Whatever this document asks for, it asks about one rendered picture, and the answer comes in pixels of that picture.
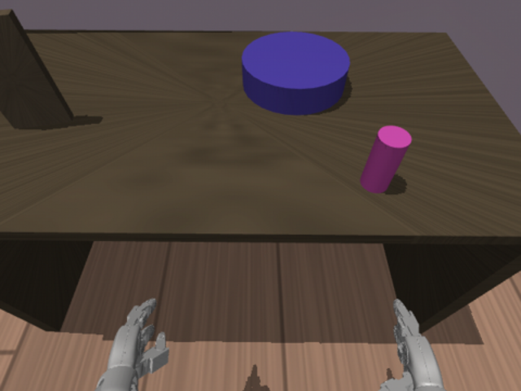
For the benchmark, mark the left robot arm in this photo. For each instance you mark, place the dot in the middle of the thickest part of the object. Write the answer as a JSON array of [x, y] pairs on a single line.
[[121, 378]]

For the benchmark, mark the left robot hand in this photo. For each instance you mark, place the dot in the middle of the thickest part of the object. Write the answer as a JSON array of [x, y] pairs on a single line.
[[130, 341]]

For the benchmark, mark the desk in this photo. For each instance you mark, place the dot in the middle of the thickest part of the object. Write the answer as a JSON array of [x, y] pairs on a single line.
[[165, 146]]

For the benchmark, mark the right robot hand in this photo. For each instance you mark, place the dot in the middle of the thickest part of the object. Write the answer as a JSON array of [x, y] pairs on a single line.
[[415, 352]]

